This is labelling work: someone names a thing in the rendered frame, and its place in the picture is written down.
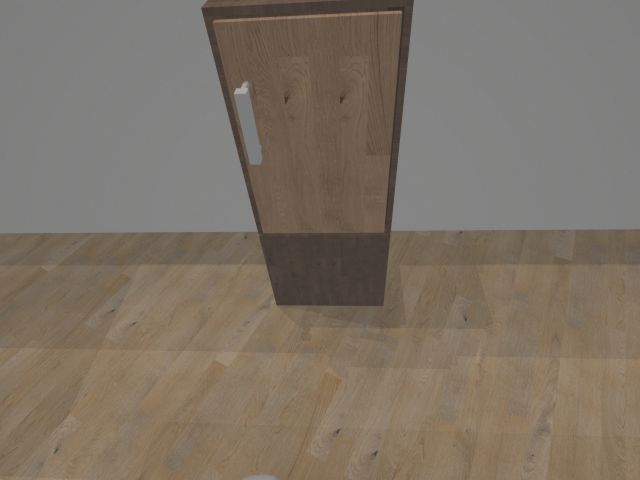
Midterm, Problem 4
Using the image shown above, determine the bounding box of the cupboard door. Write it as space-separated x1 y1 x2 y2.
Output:
213 10 402 233

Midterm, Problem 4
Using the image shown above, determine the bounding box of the handle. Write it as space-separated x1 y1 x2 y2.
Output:
234 81 262 165

